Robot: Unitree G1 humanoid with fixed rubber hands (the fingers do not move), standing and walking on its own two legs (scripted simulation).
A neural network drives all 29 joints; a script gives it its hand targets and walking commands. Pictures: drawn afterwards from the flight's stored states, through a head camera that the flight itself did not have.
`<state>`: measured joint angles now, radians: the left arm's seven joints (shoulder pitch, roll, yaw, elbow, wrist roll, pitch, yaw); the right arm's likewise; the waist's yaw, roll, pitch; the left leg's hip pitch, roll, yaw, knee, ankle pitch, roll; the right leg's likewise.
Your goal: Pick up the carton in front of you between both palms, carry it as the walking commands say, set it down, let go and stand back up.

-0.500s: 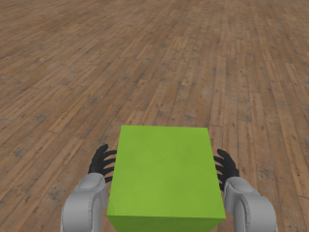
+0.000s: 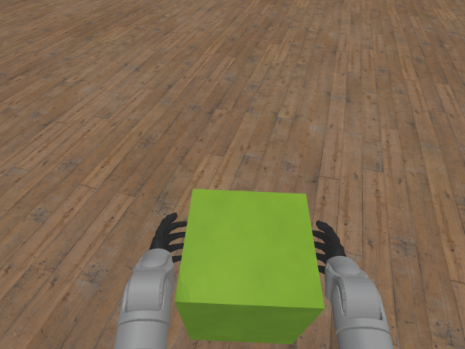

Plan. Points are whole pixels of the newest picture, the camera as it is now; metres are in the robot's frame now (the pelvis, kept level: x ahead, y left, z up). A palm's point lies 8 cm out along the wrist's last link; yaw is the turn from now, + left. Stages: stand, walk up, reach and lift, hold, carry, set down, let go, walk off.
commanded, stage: carry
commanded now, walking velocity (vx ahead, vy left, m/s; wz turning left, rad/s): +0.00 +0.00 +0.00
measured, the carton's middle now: (245, 270) +0.30 +0.01 -0.05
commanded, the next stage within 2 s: hold in 0.32 s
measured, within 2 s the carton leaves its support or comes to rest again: neither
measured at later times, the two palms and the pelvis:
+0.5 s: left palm (146, 267) +0.26 +0.17 +0.04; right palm (327, 269) +0.27 -0.13 +0.03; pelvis -0.01 +0.00 +0.01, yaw +3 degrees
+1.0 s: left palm (160, 293) +0.21 +0.13 +0.06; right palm (352, 282) +0.24 -0.16 +0.04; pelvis -0.06 -0.05 +0.01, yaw +7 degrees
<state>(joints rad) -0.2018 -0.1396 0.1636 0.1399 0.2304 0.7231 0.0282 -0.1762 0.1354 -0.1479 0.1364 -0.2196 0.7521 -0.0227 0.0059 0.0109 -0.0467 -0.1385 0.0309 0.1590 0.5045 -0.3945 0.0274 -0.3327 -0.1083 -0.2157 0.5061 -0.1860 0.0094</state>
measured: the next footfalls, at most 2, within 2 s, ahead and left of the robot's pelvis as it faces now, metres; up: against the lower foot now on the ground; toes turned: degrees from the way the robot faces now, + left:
none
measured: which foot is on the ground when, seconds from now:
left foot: down 0.00-1.00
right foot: down 0.00-1.00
